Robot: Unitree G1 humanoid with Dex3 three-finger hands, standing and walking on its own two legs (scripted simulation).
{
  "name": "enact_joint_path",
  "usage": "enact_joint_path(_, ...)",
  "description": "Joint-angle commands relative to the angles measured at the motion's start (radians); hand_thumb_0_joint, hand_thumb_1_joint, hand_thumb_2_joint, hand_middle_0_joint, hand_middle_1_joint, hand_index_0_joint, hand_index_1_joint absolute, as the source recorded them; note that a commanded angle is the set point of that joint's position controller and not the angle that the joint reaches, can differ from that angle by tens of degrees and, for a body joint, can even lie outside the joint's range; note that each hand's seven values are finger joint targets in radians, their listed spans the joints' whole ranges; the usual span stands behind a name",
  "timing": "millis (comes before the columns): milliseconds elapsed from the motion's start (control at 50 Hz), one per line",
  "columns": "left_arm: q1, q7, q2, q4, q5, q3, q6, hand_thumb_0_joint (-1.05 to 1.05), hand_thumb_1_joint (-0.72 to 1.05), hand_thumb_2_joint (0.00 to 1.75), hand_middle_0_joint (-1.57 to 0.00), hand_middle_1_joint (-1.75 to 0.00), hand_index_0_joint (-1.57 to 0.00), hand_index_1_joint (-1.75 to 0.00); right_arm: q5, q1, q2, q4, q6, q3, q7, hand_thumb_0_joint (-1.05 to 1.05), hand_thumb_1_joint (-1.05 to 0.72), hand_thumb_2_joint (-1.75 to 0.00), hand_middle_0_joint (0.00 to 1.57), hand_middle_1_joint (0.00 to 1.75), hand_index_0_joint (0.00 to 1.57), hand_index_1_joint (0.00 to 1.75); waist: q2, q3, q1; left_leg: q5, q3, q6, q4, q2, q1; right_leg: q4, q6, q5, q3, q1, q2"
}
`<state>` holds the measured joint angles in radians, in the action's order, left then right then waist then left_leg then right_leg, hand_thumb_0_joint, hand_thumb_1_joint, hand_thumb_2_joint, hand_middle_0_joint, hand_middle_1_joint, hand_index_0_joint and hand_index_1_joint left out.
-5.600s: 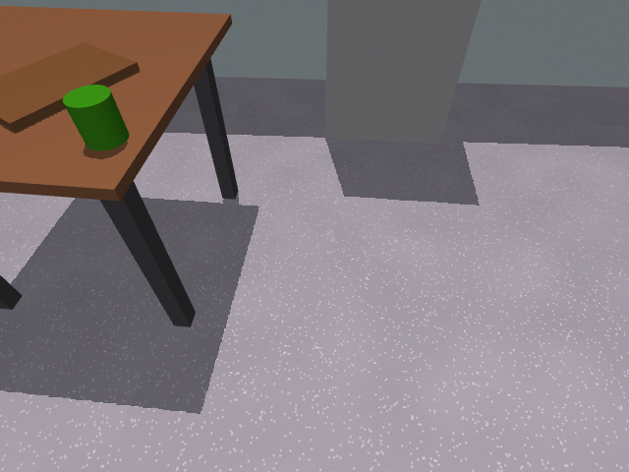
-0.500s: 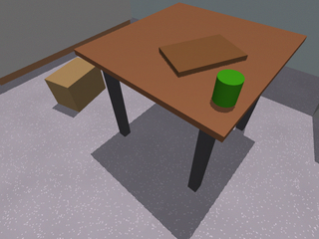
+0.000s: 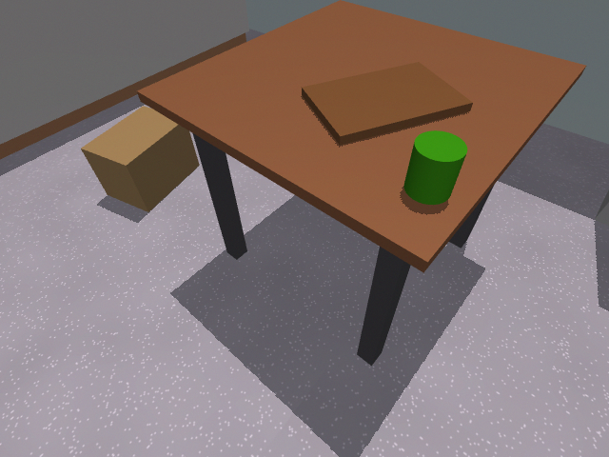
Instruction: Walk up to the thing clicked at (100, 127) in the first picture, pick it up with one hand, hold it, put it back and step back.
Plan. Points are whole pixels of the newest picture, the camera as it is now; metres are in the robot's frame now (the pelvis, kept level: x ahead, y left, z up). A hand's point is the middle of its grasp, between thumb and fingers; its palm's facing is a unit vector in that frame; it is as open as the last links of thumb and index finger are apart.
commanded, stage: stand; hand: right
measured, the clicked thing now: (435, 162) +0.62 -0.23 +0.02
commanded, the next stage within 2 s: walk up in 0.58 s
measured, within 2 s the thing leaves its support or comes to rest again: neither
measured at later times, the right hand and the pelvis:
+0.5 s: hand out of the picture +0.07 -0.25 -0.16, palm faces -0.05 +0.94 -0.33, open 7.4 cm; pelvis +0.01 +0.00 +0.00, yaw -1 degrees
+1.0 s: hand out of the picture +0.09 -0.46 -0.17, palm faces -0.19 +0.79 -0.59, open 7.4 cm; pelvis +0.04 -0.14 -0.04, yaw +11 degrees
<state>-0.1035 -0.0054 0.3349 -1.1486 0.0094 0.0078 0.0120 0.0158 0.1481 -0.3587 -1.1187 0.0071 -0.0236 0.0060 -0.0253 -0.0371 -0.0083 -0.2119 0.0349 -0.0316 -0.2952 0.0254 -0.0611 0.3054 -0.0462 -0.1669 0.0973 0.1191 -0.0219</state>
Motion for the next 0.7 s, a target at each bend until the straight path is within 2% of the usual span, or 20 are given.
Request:
enact_joint_path(0, 0.037, 0.012, 0.222, 0.056, -0.004, 0.039, 0.022, 0.0, 0.9, 0.9, -0.2, -0.3, -0.2, -0.3, -0.005, -0.041, -0.204, 0.057, 0.022, 0.04, 0.014, 0.0, -0.9, -0.9, 0.2, 0.3, 0.2, 0.3, 0.015, 0.058, -0.002, 0.158, 0.076, 0.046, 0.033, 0.107, -0.057, -0.041, 0.023, 0.167, -0.149, -0.07, 0.165)
enact_joint_path(60, 0.038, 0.013, 0.225, 0.057, -0.003, 0.039, 0.023, 0.0, 0.9, 0.9, -0.2, -0.3, -0.2, -0.3, -0.005, -0.035, -0.201, 0.056, 0.022, 0.039, 0.013, 0.0, -0.9, -0.9, 0.2, 0.3, 0.2, 0.3, 0.02, 0.063, 0.001, 0.17, 0.075, 0.047, 0.034, 0.112, -0.049, -0.036, 0.023, 0.175, -0.15, -0.072, 0.166)
enact_joint_path(100, 0.045, 0.013, 0.229, 0.06, -0.004, 0.041, 0.023, 0.0, 0.9, 0.9, -0.2, -0.3, -0.2, -0.3, -0.004, -0.03, -0.197, 0.057, 0.023, 0.037, 0.014, 0.0, -0.9, -0.9, 0.2, 0.3, 0.2, 0.3, 0.018, 0.085, 0.003, 0.215, 0.075, 0.043, 0.036, 0.117, -0.047, -0.021, 0.02, 0.234, -0.148, -0.103, 0.17)
enact_joint_path(140, 0.043, 0.013, 0.225, 0.059, -0.005, 0.04, 0.022, 0.0, 0.9, 0.9, -0.2, -0.3, -0.2, -0.3, -0.004, -0.042, -0.202, 0.058, 0.025, 0.039, 0.016, 0.0, -0.9, -0.9, 0.2, 0.3, 0.2, 0.3, 0.014, 0.083, 0.0, 0.227, 0.073, 0.042, 0.033, 0.115, -0.036, -0.021, 0.02, 0.246, -0.146, -0.099, 0.169)
enact_joint_path(200, 0.046, 0.013, 0.227, 0.057, -0.006, 0.041, 0.02, 0.0, 0.9, 0.9, -0.2, -0.3, -0.2, -0.3, -0.005, -0.041, -0.202, 0.055, 0.022, 0.039, 0.016, 0.0, -0.9, -0.9, 0.2, 0.3, 0.2, 0.3, 0.021, 0.065, -0.002, 0.186, 0.075, 0.044, 0.045, 0.114, -0.051, -0.032, 0.022, 0.189, -0.146, -0.093, 0.166)
enact_joint_path(420, 0.048, 0.013, 0.223, 0.062, -0.006, 0.039, 0.022, 0.0, 0.9, 0.9, -0.2, -0.3, -0.2, -0.3, -0.005, -0.043, -0.203, 0.059, 0.026, 0.041, 0.015, 0.0, -0.9, -0.9, 0.2, 0.3, 0.2, 0.3, 0.023, 0.08, 0.0, 0.236, 0.068, 0.043, 0.043, 0.12, -0.029, -0.022, 0.019, 0.251, -0.15, -0.099, 0.17)
enact_joint_path(500, 0.051, 0.014, 0.227, 0.059, -0.004, 0.039, 0.021, 0.0, 0.9, 0.9, -0.2, -0.3, -0.2, -0.3, -0.004, -0.047, -0.199, 0.057, 0.023, 0.041, 0.015, 0.0, -0.9, -0.9, 0.2, 0.3, 0.2, 0.3, 0.029, 0.061, 0.002, 0.196, 0.07, 0.047, 0.051, 0.12, -0.034, -0.03, 0.021, 0.205, -0.152, -0.082, 0.169)
enact_joint_path(540, 0.046, 0.014, 0.225, 0.06, -0.005, 0.038, 0.022, 0.0, 0.9, 0.9, -0.2, -0.3, -0.2, -0.3, -0.004, -0.047, -0.203, 0.057, 0.023, 0.043, 0.014, 0.0, -0.9, -0.9, 0.2, 0.3, 0.2, 0.3, 0.03, 0.073, 0.002, 0.206, 0.067, 0.045, 0.046, 0.116, -0.028, -0.034, 0.021, 0.222, -0.152, -0.084, 0.168)
enact_joint_path(560, 0.098, -0.03, 0.336, 0.196, 0.066, 0.153, -0.019, 0.0, 0.9, 0.9, -0.2, -0.3, -0.2, -0.3, -0.008, 0.187, -0.313, 0.059, 0.036, 0.116, 0.055, 0.0, -0.9, -0.9, 0.2, 0.3, 0.2, 0.3, 0.227, 0.004, 0.035, 0.139, 0.181, 0.149, -0.046, 0.147, -0.074, 0.188, 0.022, -0.045, -0.04, 0.029, 0.079)
enact_joint_path(580, 0.124, -0.045, 0.297, 0.232, 0.07, 0.153, -0.047, 0.0, 0.9, 0.9, -0.2, -0.3, -0.2, -0.3, -0.003, 0.269, -0.368, 0.047, 0.042, 0.143, 0.073, 0.0, -0.9, -0.9, 0.2, 0.3, 0.2, 0.3, 0.096, -0.03, 0.061, 0.067, 0.343, 0.214, -0.001, 0.25, 0.008, 0.324, 0.022, -0.264, -0.064, 0.241, 0.049)
enact_joint_path(600, 0.128, -0.059, 0.258, 0.284, 0.081, 0.153, -0.067, 0.0, 0.9, 0.9, -0.2, -0.3, -0.2, -0.3, 0.001, 0.298, -0.406, 0.062, 0.052, 0.171, 0.089, 0.0, -0.9, -0.9, 0.2, 0.3, 0.2, 0.3, -0.003, -0.026, 0.079, -0.005, 0.528, 0.301, 0.043, 0.357, 0.091, 0.535, 0.038, -0.355, -0.16, 0.442, 0.052)
enact_joint_path(620, 0.101, -0.067, 0.249, 0.32, 0.077, 0.159, -0.083, 0.0, 0.9, 0.9, -0.2, -0.3, -0.2, -0.3, 0.004, 0.231, -0.414, 0.11, 0.067, 0.185, 0.109, 0.0, -0.9, -0.9, 0.2, 0.3, 0.2, 0.3, -0.015, -0.028, 0.028, -0.006, 0.575, 0.324, 0.036, 0.428, 0.063, 0.703, 0.035, -0.333, -0.275, 0.504, 0.115)
enact_joint_path(640, 0.055, -0.074, 0.247, 0.338, 0.064, 0.158, -0.087, 0.0, 0.9, 0.9, -0.2, -0.3, -0.2, -0.3, 0.006, 0.172, -0.385, 0.143, 0.081, 0.182, 0.12, 0.0, -0.9, -0.9, 0.2, 0.3, 0.2, 0.3, -0.009, -0.001, -0.018, 0.042, 0.512, 0.31, 0.008, 0.404, 0.067, 0.761, 0.029, -0.295, -0.313, 0.52, 0.145)
enact_joint_path(660, 0.042, -0.08, 0.247, 0.349, 0.057, 0.161, -0.084, 0.0, 0.9, 0.9, -0.2, -0.3, -0.2, -0.3, 0.012, 0.163, -0.352, 0.161, 0.086, 0.171, 0.121, 0.0, -0.9, -0.9, 0.2, 0.3, 0.2, 0.3, 0.0, 0.011, -0.027, 0.1, 0.426, 0.277, -0.037, 0.336, 0.072, 0.747, 0.032, -0.276, -0.306, 0.53, 0.14)
enact_joint_path(680, 0.03, -0.086, 0.249, 0.368, 0.056, 0.165, -0.084, 0.0, 0.9, 0.9, -0.2, -0.3, -0.2, -0.3, 0.018, 0.153, -0.341, 0.183, 0.088, 0.171, 0.122, 0.0, -0.9, -0.9, 0.2, 0.3, 0.2, 0.3, -0.028, -0.003, -0.032, 0.097, 0.37, 0.252, -0.059, 0.293, 0.045, 0.721, 0.038, -0.267, -0.311, 0.52, 0.149)
